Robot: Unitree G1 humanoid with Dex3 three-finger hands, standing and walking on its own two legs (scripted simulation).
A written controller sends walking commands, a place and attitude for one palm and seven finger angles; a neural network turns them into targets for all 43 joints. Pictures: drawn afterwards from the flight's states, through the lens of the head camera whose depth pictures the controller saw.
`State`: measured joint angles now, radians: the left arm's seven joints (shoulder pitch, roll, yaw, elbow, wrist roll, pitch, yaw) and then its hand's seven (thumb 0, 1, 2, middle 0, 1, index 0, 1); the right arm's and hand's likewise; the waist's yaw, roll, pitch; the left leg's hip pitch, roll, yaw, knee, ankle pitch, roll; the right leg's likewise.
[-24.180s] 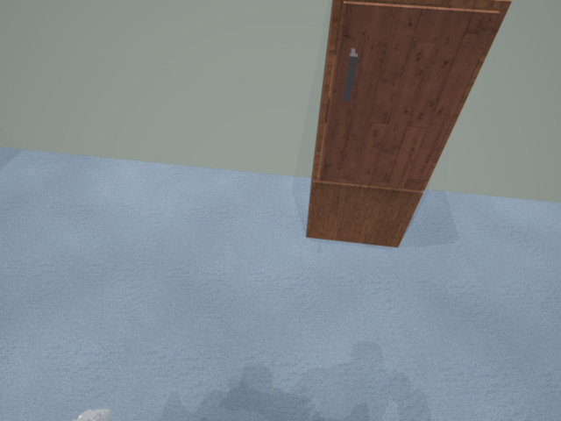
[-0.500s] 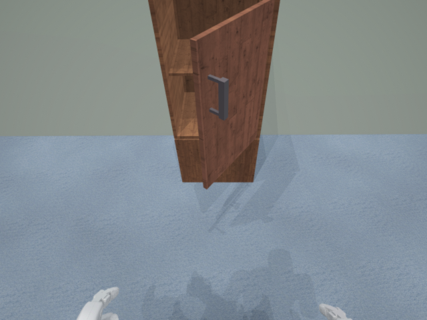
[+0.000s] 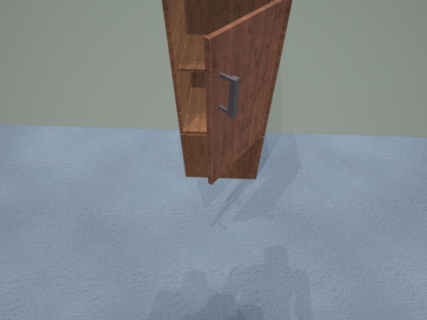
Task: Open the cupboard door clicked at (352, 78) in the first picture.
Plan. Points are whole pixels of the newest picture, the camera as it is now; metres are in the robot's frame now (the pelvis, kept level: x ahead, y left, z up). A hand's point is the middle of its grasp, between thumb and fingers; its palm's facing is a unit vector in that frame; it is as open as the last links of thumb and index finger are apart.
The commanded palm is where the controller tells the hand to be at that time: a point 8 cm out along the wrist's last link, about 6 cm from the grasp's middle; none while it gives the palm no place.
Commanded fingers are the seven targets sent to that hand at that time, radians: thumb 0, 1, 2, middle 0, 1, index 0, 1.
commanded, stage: let the arm hang, fingers relaxed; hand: left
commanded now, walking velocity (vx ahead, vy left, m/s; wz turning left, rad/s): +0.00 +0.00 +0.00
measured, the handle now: (227, 95) +0.69 +0.00 +0.04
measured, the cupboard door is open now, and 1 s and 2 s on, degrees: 53 53 53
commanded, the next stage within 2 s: look to check the result in 0.38 s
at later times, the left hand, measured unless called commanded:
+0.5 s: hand out of the picture +0.05 +0.18 -0.17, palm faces -0.01 -0.97 -0.23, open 7.4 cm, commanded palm none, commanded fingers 0.00 0.90 0.90 -0.20 -0.30 -0.20 -0.30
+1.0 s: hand out of the picture +0.07 +0.20 -0.16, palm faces -0.01 -0.96 -0.28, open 7.4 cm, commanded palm none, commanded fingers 0.00 0.90 0.90 -0.20 -0.30 -0.20 -0.30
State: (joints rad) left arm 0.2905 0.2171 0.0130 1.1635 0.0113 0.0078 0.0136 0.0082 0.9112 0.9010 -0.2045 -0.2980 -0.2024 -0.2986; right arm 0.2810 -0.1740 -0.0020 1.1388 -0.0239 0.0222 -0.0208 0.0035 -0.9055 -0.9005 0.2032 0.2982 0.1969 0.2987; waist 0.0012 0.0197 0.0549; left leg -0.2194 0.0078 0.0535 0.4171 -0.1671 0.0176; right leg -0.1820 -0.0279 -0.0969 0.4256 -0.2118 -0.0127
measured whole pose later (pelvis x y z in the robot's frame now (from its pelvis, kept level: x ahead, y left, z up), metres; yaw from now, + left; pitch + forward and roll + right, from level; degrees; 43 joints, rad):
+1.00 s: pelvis +0.03 -0.02 +0.00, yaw -1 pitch -2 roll +0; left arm 0.18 0.25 0.01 1.15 0.01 -0.02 0.01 0.01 0.90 0.90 -0.21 -0.30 -0.20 -0.30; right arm 0.17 -0.25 0.00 1.14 -0.02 0.01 -0.02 0.00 -0.91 -0.90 0.20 0.30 0.20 0.30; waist -0.01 0.02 0.05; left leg -0.14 0.04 0.05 0.34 -0.17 -0.02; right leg -0.11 0.01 -0.10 0.34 -0.21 -0.04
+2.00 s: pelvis +0.00 -0.02 -0.01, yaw -27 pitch +0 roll +0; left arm 0.16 0.26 0.09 0.93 0.02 0.07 -0.03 0.01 0.91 0.90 -0.21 -0.30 -0.20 -0.30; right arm 0.14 -0.19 -0.02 0.88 -0.04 0.00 -0.04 0.00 -0.90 -0.90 0.20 0.30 0.20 0.30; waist 0.02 -0.04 0.10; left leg -0.27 0.08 0.05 0.56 -0.30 -0.03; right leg -0.49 0.06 0.04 1.00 -0.48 0.03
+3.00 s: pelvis +0.07 -0.24 -0.01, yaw -61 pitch +0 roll +0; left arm 0.11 0.21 0.05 0.94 0.02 -0.03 -0.02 0.01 0.91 0.90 -0.20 -0.30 -0.20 -0.30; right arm 0.31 -0.19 -0.04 1.03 -0.03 0.00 0.00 0.01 -0.91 -0.90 0.20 0.30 0.20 0.30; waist -0.07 -0.01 0.10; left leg -0.48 0.16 0.08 1.10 -0.37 -0.05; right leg -0.30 0.02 -0.08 0.54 -0.25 -0.07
